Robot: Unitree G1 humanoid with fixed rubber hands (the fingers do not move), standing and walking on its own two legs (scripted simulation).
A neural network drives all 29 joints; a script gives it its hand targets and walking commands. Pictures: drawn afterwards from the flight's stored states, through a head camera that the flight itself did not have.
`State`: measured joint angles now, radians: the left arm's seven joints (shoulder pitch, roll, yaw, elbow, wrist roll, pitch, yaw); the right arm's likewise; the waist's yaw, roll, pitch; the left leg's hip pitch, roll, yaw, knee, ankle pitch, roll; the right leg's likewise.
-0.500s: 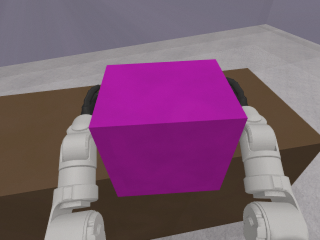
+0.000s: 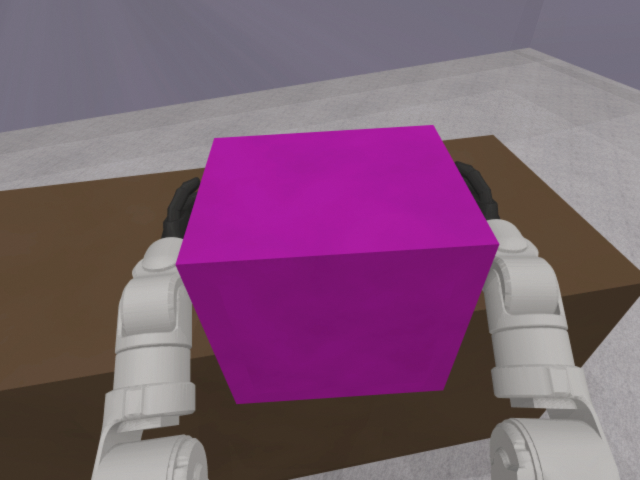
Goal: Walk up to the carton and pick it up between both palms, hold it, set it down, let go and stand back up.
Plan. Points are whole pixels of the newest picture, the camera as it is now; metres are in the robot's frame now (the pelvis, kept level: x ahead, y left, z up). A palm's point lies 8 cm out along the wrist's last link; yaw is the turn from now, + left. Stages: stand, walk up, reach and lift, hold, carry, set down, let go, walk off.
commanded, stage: hold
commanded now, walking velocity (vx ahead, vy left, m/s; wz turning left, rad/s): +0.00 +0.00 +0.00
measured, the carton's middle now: (332, 268) +0.35 +0.00 +0.14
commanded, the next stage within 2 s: none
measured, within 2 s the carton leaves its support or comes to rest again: neither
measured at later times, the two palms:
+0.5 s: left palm (177, 244) +0.38 +0.19 +0.16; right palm (467, 226) +0.38 -0.16 +0.17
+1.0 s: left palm (185, 251) +0.37 +0.18 +0.16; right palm (476, 235) +0.37 -0.17 +0.16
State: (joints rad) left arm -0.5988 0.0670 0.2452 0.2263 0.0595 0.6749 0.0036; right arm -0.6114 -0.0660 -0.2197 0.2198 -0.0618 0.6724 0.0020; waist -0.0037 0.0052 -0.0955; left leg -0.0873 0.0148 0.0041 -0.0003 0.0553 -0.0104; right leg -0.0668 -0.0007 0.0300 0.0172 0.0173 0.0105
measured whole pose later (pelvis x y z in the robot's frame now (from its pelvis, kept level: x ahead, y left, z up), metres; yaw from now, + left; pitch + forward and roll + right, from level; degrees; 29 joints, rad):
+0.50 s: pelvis +0.00 +0.00 +0.00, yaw +0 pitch +3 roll +0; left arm -0.63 0.08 0.26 0.33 0.07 0.59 -0.01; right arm -0.64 -0.05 -0.24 0.32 -0.10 0.58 0.02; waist 0.00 0.00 -0.10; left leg -0.13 0.01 0.00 0.02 0.05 -0.01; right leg -0.10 0.00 0.02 0.03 0.02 0.01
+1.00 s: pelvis +0.01 +0.00 +0.00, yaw +0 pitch +1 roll +0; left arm -0.50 0.06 0.21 0.12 0.04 0.66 0.02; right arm -0.51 -0.06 -0.18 0.11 -0.05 0.66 0.00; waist -0.01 0.01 -0.06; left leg -0.03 0.01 0.00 -0.05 0.06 -0.01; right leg 0.00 0.00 0.02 -0.04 0.02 0.01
